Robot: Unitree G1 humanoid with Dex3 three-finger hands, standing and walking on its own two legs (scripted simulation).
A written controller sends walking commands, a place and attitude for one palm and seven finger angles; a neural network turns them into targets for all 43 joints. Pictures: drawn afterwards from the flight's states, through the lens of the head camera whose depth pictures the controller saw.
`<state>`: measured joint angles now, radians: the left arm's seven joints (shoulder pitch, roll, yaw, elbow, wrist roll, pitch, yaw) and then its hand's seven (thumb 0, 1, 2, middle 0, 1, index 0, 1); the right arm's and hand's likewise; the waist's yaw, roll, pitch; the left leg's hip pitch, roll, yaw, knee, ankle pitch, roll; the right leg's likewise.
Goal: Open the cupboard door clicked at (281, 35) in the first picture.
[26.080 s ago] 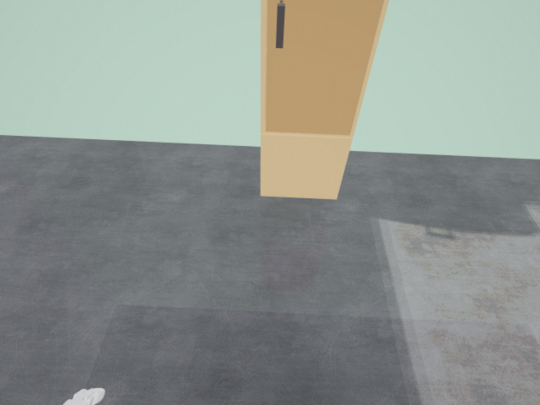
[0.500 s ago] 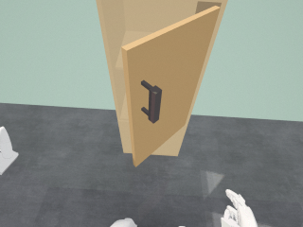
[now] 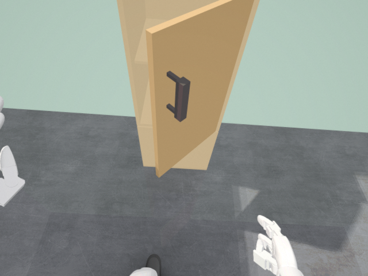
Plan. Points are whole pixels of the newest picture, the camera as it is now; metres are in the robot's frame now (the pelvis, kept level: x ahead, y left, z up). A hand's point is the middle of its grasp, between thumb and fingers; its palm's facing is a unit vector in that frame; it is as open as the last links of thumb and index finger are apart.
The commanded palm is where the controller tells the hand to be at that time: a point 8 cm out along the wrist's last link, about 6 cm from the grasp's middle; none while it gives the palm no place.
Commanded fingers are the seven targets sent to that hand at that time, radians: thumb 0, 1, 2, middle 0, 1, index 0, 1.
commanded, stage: stop stepping back and stand still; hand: left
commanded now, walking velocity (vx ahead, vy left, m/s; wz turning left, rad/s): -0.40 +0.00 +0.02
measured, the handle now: (175, 96) +0.50 +0.07 +0.09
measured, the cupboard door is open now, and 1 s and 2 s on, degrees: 47 47 47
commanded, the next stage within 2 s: let the arm hang, fingers relaxed in 0.88 s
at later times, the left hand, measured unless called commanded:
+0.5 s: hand out of the picture +0.10 +0.25 +0.17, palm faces +0.41 -0.78 -0.46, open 7.4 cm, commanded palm +0.03 +0.30 +0.18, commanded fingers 0.00 0.90 0.90 -0.20 -0.30 -0.20 -0.30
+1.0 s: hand out of the picture +0.07 +0.25 +0.16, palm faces +0.43 -0.73 -0.53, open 7.4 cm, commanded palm none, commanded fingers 0.00 0.90 0.90 -0.20 -0.30 -0.20 -0.30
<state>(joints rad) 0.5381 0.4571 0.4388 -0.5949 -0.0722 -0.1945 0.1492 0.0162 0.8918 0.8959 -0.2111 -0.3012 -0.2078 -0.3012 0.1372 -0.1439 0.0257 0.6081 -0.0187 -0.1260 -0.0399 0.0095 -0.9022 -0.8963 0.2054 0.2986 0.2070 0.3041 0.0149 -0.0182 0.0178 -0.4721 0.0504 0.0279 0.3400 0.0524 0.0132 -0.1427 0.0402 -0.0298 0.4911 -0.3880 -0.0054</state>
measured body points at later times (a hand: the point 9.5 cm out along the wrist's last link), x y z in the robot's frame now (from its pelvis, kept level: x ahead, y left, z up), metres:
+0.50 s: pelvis -0.10 -0.01 +0.00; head -0.11 +0.01 +0.45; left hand +0.07 +0.29 +0.19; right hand +0.05 -0.25 -0.07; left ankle -0.01 +0.09 -0.73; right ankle -0.12 -0.11 -0.73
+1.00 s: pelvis -0.12 -0.02 -0.01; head -0.12 -0.03 +0.44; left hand +0.04 +0.28 +0.19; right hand +0.03 -0.23 -0.11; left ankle -0.09 +0.12 -0.72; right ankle -0.10 -0.09 -0.74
